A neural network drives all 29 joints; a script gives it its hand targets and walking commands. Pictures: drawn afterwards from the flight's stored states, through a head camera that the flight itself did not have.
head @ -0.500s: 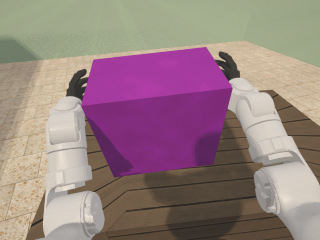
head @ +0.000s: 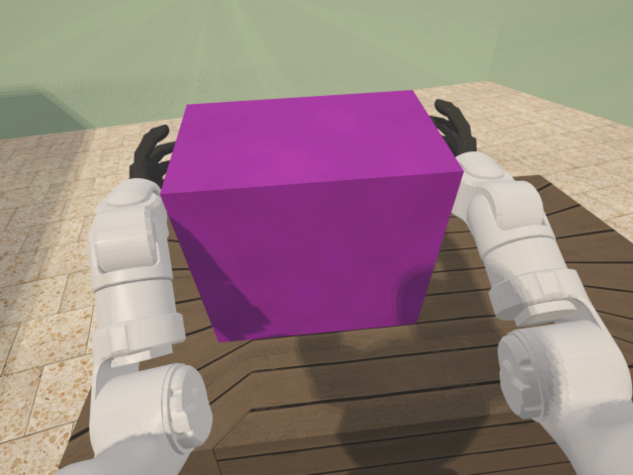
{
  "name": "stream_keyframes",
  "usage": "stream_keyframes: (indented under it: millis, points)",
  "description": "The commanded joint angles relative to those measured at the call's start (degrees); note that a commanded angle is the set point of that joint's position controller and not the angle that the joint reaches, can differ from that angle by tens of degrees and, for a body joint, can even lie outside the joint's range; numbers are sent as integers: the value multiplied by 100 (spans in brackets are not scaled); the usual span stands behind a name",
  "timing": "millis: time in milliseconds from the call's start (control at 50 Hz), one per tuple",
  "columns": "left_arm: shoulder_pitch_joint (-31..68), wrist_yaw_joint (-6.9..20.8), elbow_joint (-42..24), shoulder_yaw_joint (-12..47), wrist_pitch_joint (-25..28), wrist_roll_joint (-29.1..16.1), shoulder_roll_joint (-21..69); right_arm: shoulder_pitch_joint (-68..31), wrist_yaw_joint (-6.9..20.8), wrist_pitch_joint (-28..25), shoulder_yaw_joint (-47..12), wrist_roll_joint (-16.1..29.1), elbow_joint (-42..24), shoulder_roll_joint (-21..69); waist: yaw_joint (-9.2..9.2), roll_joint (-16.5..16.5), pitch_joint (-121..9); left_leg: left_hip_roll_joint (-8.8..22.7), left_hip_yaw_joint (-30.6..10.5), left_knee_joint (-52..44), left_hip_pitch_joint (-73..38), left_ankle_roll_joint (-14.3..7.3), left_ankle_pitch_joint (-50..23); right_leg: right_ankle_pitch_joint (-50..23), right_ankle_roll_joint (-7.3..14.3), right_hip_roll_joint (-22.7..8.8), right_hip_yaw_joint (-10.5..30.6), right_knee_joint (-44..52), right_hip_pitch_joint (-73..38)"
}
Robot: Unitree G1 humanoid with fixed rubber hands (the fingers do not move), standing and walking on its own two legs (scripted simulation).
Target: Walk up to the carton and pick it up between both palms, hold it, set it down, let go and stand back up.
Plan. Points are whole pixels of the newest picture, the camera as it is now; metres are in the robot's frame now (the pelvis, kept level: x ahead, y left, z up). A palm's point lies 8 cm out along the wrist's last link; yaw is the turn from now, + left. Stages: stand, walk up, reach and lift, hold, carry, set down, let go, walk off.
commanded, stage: hold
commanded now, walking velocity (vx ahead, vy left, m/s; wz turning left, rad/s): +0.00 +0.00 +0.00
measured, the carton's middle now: (310, 222) +0.36 +0.00 +0.22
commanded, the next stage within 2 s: none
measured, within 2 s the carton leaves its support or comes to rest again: neither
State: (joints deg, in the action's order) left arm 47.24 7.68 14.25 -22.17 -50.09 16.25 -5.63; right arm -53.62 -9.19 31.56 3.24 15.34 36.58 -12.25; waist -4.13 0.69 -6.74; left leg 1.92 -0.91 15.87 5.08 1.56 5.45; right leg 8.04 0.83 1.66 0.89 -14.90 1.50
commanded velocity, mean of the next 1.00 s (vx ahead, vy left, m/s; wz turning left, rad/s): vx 0.00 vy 0.00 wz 0.00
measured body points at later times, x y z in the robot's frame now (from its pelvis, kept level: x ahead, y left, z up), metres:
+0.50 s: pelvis +0.01 +0.01 +0.00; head -0.07 +0.03 +0.44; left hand +0.39 +0.19 +0.26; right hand +0.40 -0.17 +0.29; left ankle +0.04 +0.14 -0.75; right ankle +0.01 -0.11 -0.75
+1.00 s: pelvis +0.01 +0.00 +0.00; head -0.08 +0.02 +0.44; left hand +0.37 +0.19 +0.27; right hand +0.38 -0.17 +0.29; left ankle +0.04 +0.14 -0.75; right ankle +0.01 -0.11 -0.75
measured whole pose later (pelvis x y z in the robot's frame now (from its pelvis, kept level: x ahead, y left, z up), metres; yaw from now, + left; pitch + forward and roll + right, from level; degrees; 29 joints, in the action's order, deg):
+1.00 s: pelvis +0.01 +0.00 +0.00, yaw +0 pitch -6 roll -1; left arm 44.5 8.6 11.8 -22.1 -51.2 16.2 -5.5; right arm -51.8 -10.3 33.3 2.3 16.5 33.9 -11.8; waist -4.5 1.4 -6.9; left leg 1.9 -1.2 16.0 3.9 1.6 6.1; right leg 8.4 0.9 1.7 0.8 -14.3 -0.2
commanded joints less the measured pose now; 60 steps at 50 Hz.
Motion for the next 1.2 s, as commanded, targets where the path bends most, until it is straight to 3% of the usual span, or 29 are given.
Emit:
stream_keyframes:
  millis: [0,60,100,120,140,160,180,200,280,300,340,420,440,480,520,540,680,700,740,780,800,840,920,980,1000,1080,1140,1160,1180]
  points:
    - [3742,905,366,1528,386,-860,2126,-4047,1106,-186,-1289,611,-931,2818,165,230,-1145,-344,299,-242,-240,-392,413,261,-175,79,-47,396,130]
    - [3774,902,395,1553,413,-865,2182,-4239,1069,-252,-1210,667,-1026,2774,104,41,-1307,-359,270,-200,-309,-346,348,10,-186,43,-18,371,156]
    - [3435,940,271,1713,397,-960,2303,-4217,1000,-281,-1327,742,-1326,2815,7,194,-1338,-369,239,-149,-316,-327,-10,-481,-233,114,-54,310,-57]
    - [3691,927,228,1683,469,-935,2316,-4235,1010,-319,-1257,679,-1216,2740,35,10,-1625,-331,261,-134,-441,-263,75,-113,-162,155,-74,298,-30]
    - [3590,937,420,1848,468,-1045,2411,-4285,1008,-263,-1146,708,-1035,2662,-158,2,-1079,-312,282,-160,-257,-206,114,-264,-206,132,-90,338,85]
    - [3476,957,270,1812,435,-997,2424,-4134,958,-280,-1334,808,-1211,2718,-71,105,-1336,-303,231,-88,-391,-249,-111,-521,-219,147,-81,262,-158]
    - [3735,937,228,1836,514,-942,2279,-4117,982,-266,-1208,727,-859,2768,-29,-114,-1263,-316,225,-149,-221,-233,115,-152,-139,115,-32,320,-48]
    - [3666,950,305,1873,457,-920,2383,-4231,988,-277,-1174,757,-903,2653,-148,-298,-1161,-322,170,-178,-268,-213,191,-75,-116,122,-33,343,62]
    - [3543,891,29,2081,492,-1018,2466,-3911,992,-206,-1156,746,-721,2602,-157,-315,-1235,-270,183,-160,-391,-79,-150,-366,-114,139,-113,274,5]
    - [3415,900,-264,2250,483,-1096,2612,-4054,964,-314,-1252,911,-1164,2599,-221,-408,-1567,-266,138,-5,-489,-36,-535,-694,-91,164,-66,175,-213]
    - [3405,875,-183,2125,496,-1012,2484,-3925,1015,-230,-1245,935,-899,2595,-145,-429,-1320,-243,157,-78,-527,40,-472,-471,-53,181,-66,260,-115]
    - [3227,702,-726,2324,490,-1150,2670,-3927,983,-301,-1572,1201,-1632,2692,17,-360,-1939,-268,129,192,-805,112,-1426,-1251,-69,240,-112,152,-325]
    - [3393,656,-962,2346,491,-1234,2624,-3943,993,-283,-1578,1260,-1630,2703,-77,-343,-2170,-284,146,227,-943,141,-1667,-1555,-127,237,-164,89,-405]
    - [3083,637,-861,2154,368,-1018,2371,-3668,983,-152,-1680,1340,-1509,2549,65,-396,-1853,-295,155,205,-806,89,-1441,-1341,-91,222,-63,150,-356]
    - [3262,614,-1221,2290,337,-997,2472,-3531,986,-154,-1564,1269,-1409,2561,-75,-503,-1780,-311,163,182,-873,164,-1481,-1383,-127,204,-141,121,-364]
    - [3135,643,-1032,2146,285,-901,2473,-3643,1018,-117,-1600,1265,-1390,2536,23,-400,-1621,-267,160,75,-877,109,-1430,-1276,-133,203,-83,146,-295]
    - [3026,748,-1099,2164,123,-915,2328,-3575,937,-31,-1592,1242,-1708,2485,-47,-123,-1303,-332,270,117,-891,97,-1492,-1606,-196,213,-115,178,-320]
    - [2841,766,-1527,2320,132,-1037,2488,-3389,904,-49,-1695,1242,-2147,2497,-132,-133,-1680,-324,242,166,-992,106,-1801,-1944,-212,207,-103,93,-563]
    - [2965,817,-1037,2071,134,-920,2254,-3632,892,1,-1738,1266,-1922,2775,110,-11,-1299,-362,280,139,-934,-28,-1531,-1849,-230,168,-83,215,-352]
    - [3043,907,-1158,2231,130,-997,2392,-3578,834,-23,-1656,1119,-2145,2756,-141,25,-1414,-375,275,133,-927,-18,-1341,-1821,-238,135,-89,187,-393]
    - [2933,944,-912,2024,68,-884,2292,-3563,818,49,-1681,1098,-2062,2617,0,20,-1235,-389,322,79,-813,-46,-1102,-1483,-231,110,-43,264,-362]
    - [3071,941,-940,2098,128,-915,2258,-3491,850,33,-1603,988,-1737,2646,-127,-54,-1352,-351,287,-38,-719,-104,-648,-1046,-189,62,-3,295,-305]
    - [3599,929,-621,2075,260,-997,2389,-4004,952,-82,-1362,828,-1750,2717,-41,-95,-1361,-321,294,-213,-376,-146,45,-226,-150,105,-63,304,33]
    - [3798,854,-267,1920,351,-902,2322,-3897,1057,-114,-1237,694,-1019,2814,10,-276,-1019,-348,306,-266,-186,-141,396,181,-115,118,-131,322,40]
    - [3935,836,-522,1981,436,-928,2319,-4026,1073,-152,-1317,760,-1129,3012,69,-279,-1421,-333,330,-175,-301,-156,194,17,-139,85,-69,261,54]
    - [3630,833,284,1677,426,-839,2290,-4102,1164,-195,-1097,620,-826,2772,193,32,-1060,-275,267,-306,-147,-310,632,553,-114,136,-84,389,244]
    - [3751,922,463,1563,426,-876,2308,-4430,1081,-273,-1115,498,-957,2823,29,225,-1329,-351,268,-216,-243,-383,476,404,-206,52,-12,458,184]
    - [3732,922,718,1452,461,-834,2106,-4362,1129,-229,-1093,560,-707,2800,92,269,-1037,-315,275,-251,-190,-427,681,588,-200,84,-7,457,357]
    - [3411,956,533,1569,436,-865,2291,-4029,1083,-159,-1173,638,-782,2822,48,123,-1086,-343,223,-206,-325,-385,180,-148,-160,64,54,364,184]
